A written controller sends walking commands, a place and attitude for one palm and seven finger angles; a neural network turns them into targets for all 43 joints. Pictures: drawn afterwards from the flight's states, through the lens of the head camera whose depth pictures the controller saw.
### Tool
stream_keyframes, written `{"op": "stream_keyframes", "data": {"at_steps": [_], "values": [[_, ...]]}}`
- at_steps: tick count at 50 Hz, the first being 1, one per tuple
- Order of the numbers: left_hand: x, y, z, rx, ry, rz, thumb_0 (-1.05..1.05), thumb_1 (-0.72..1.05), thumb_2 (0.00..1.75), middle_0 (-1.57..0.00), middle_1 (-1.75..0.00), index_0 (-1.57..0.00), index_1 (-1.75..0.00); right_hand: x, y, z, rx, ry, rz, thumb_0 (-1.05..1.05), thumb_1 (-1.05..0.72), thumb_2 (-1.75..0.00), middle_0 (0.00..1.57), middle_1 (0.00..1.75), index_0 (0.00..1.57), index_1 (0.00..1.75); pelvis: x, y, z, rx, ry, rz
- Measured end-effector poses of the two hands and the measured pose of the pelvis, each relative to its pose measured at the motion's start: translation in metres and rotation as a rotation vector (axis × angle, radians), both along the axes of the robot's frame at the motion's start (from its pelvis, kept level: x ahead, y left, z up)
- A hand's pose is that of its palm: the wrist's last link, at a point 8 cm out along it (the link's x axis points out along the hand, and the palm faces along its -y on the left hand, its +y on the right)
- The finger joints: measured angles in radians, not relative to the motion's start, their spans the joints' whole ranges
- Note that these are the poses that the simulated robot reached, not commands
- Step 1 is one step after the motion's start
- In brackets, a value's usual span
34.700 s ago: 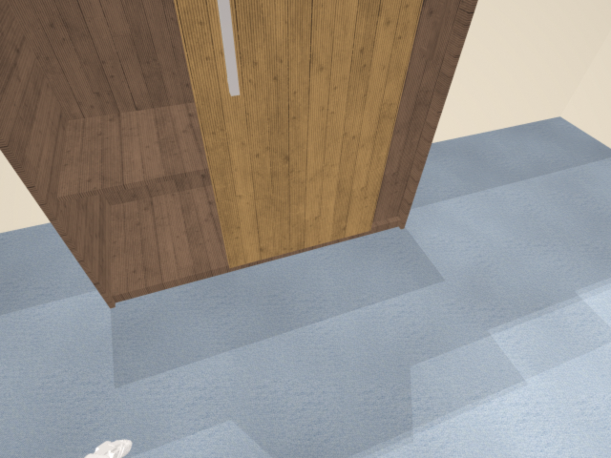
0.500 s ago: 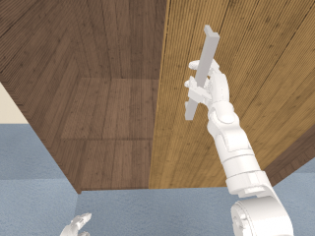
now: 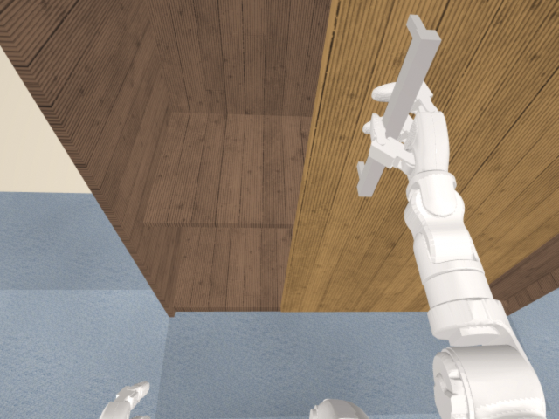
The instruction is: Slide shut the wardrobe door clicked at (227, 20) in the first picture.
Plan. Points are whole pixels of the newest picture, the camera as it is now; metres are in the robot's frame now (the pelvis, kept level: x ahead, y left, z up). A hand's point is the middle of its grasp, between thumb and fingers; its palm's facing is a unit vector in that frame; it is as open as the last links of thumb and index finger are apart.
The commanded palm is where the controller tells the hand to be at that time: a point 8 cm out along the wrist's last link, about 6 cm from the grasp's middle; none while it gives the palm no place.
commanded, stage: step sideways, sliding the door along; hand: right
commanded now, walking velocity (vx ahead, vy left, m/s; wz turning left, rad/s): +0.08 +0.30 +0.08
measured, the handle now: (385, 120) +0.48 -0.12 +0.17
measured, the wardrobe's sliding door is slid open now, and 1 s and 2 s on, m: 0.38 0.19 0.00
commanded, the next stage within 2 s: none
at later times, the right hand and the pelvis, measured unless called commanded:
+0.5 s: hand (341, 139) +0.44 -0.05 +0.17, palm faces +0.22 +0.97 -0.09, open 6.2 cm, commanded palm +0.40 -0.03 +0.17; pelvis +0.02 +0.13 -0.02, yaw -2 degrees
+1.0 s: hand (228, 138) +0.43 +0.10 +0.16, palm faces +0.19 +0.98 -0.10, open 6.3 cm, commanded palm +0.40 +0.11 +0.17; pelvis +0.05 +0.25 -0.01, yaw -6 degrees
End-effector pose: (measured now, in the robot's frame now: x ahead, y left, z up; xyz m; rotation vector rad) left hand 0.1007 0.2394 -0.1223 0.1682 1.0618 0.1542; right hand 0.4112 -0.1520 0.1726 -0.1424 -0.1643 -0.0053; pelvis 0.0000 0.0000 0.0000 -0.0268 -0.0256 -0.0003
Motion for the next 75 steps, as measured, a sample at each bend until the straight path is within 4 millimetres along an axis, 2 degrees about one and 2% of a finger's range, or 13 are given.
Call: {"op": "stream_keyframes", "data": {"at_steps": [7,13,18,23,27,33,40,47,50,61,67,73,75], "values": [[0.037,0.024,0.012,0.062,-0.093,-0.008,0.01,0.90,0.90,-0.20,-0.30,-0.20,-0.30,0.002,0.008,-0.006,0.049,-0.078,-0.007,-0.04,-0.71,-0.85,0.45,1.40,0.29,1.40,-0.001,0.012,-0.011,-0.018,0.003,0.029],[0.054,0.024,0.009,-0.015,-0.134,-0.050,0.01,0.90,0.90,-0.19,-0.30,-0.20,-0.30,0.000,0.018,-0.005,0.058,-0.066,-0.033,-0.03,-0.75,-0.83,0.45,1.40,0.24,1.40,-0.009,0.030,-0.008,0.015,-0.044,0.001],[0.053,0.026,0.003,-0.080,-0.066,-0.112,0.01,0.90,0.90,-0.20,-0.30,-0.20,-0.30,-0.003,0.028,-0.004,0.047,-0.038,-0.071,-0.03,-0.77,-0.82,0.45,1.40,0.21,1.40,0.000,0.063,-0.002,0.069,-0.054,-0.007],[0.079,0.060,-0.003,-0.100,-0.098,-0.160,0.00,0.91,0.90,-0.17,-0.29,-0.21,-0.30,-0.005,0.045,-0.005,0.046,-0.059,-0.153,-0.03,-0.77,-0.83,0.45,1.40,0.17,1.40,0.019,0.112,-0.015,0.077,-0.065,-0.018],[0.108,0.094,-0.009,-0.082,-0.132,-0.173,0.00,0.91,0.90,-0.18,-0.29,-0.21,-0.30,-0.007,0.061,-0.005,0.034,-0.063,-0.221,-0.03,-0.75,-0.84,0.45,1.40,0.16,1.40,0.024,0.138,-0.018,0.110,-0.104,-0.069],[0.137,0.135,0.018,0.024,-0.194,-0.157,0.01,0.91,0.90,-0.19,-0.30,-0.20,-0.30,-0.009,0.088,-0.007,0.075,-0.083,-0.191,-0.01,-0.76,-0.84,0.45,1.40,0.21,1.40,0.031,0.150,-0.013,0.068,-0.059,-0.090],[0.156,0.148,0.035,-0.044,-0.215,-0.231,0.01,0.91,0.90,-0.19,-0.30,-0.20,-0.30,-0.012,0.128,-0.008,0.091,-0.099,-0.140,-0.01,-0.78,-0.82,0.41,1.40,0.19,1.36,0.037,0.188,-0.002,0.076,-0.056,-0.074],[0.174,0.164,0.009,-0.175,-0.247,-0.270,0.01,0.90,0.90,-0.20,-0.30,-0.20,-0.30,-0.014,0.177,-0.009,0.029,-0.138,-0.156,-0.03,-0.77,-0.83,0.43,1.40,0.17,1.36,0.048,0.239,-0.019,0.078,-0.081,-0.055],[0.171,0.179,0.002,-0.193,-0.222,-0.234,0.01,0.90,0.90,-0.20,-0.30,-0.20,-0.30,-0.016,0.201,-0.009,0.031,-0.127,-0.163,-0.03,-0.76,-0.83,0.44,1.40,0.17,1.35,0.049,0.254,-0.015,0.076,-0.089,-0.095],[0.141,0.261,0.019,-0.070,-0.191,-0.156,0.01,0.90,0.90,-0.20,-0.30,-0.20,-0.30,-0.017,0.285,-0.009,0.062,-0.135,0.015,-0.02,-0.76,-0.79,0.43,1.40,0.21,1.37,0.045,0.294,-0.005,0.049,-0.040,-0.052],[0.129,0.308,-0.003,-0.119,-0.212,-0.100,0.01,0.90,0.90,-0.20,-0.30,-0.20,-0.30,-0.019,0.332,-0.009,-0.016,-0.160,0.021,-0.06,-0.72,-0.77,0.45,1.40,0.22,1.37,0.038,0.337,-0.019,0.078,-0.072,-0.018],[0.097,0.348,0.001,-0.099,-0.154,-0.031,0.01,0.91,0.90,-0.20,-0.30,-0.20,-0.30,-0.021,0.378,-0.005,-0.004,-0.114,0.037,-0.03,-0.69,-0.76,0.45,1.40,0.26,1.38,0.029,0.368,-0.006,0.002,-0.032,-0.001],[0.086,0.360,0.007,-0.077,-0.140,-0.020,0.01,0.91,0.90,-0.19,-0.30,-0.20,-0.30,-0.023,0.381,-0.006,0.041,-0.105,-0.001,-0.02,-0.71,-0.77,0.45,1.40,0.26,1.38,0.026,0.378,-0.001,-0.011,-0.015,0.007]]}}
